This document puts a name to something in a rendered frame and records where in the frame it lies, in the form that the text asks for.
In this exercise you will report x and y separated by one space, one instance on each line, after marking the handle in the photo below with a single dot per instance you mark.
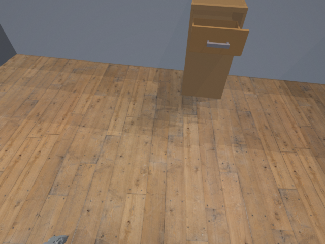
218 45

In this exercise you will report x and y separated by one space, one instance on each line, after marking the cabinet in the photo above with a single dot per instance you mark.
205 74

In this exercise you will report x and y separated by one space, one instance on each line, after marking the drawer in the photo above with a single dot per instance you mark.
217 31

